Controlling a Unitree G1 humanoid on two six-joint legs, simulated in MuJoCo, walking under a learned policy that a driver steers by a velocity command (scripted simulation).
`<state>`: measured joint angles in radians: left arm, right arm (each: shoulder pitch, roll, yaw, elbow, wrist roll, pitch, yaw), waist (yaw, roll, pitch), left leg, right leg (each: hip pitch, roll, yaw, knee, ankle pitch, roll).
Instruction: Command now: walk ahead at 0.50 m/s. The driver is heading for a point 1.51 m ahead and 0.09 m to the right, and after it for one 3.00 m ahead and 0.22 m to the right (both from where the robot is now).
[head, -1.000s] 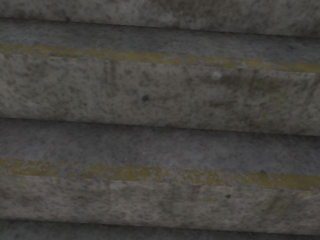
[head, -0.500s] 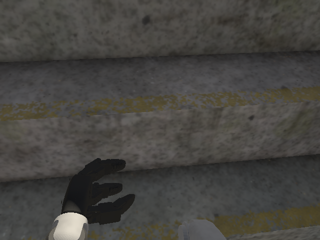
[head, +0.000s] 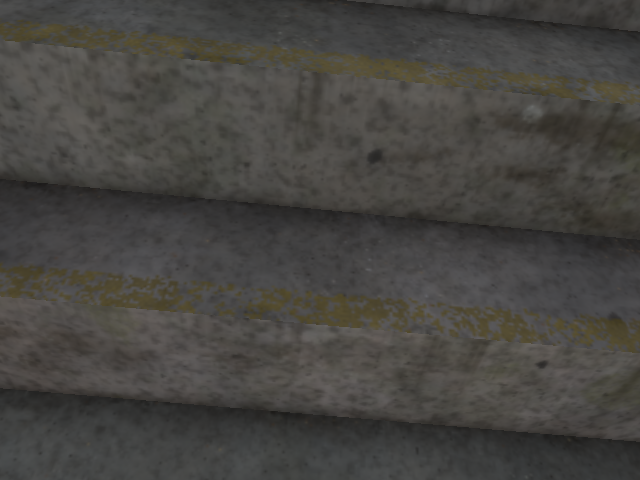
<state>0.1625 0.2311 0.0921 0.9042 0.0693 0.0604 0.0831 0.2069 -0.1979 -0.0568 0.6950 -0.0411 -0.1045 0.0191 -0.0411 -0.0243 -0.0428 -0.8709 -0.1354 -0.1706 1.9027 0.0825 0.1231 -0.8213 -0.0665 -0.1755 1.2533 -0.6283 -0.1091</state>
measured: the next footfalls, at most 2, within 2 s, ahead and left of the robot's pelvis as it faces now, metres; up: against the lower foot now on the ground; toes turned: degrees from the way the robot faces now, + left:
left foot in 0.24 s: +0.00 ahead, +0.16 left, -0.05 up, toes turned +6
right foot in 0.48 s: -0.01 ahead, +0.04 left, -0.03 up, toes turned +2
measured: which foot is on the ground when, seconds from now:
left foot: up 0.00-0.22, down 0.24-0.40, up 0.42-0.58, down 0.60-0.64, up 0.66-0.86, down 0.88-1.00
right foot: down 0.00-0.26, up 0.28-0.46, down 0.48-0.52, up 0.54-0.60, down 0.62-0.82, up 0.84-1.00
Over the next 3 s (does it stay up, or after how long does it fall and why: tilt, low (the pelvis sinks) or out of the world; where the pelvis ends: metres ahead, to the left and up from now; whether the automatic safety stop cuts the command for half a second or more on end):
stays up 0.38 0.31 0.35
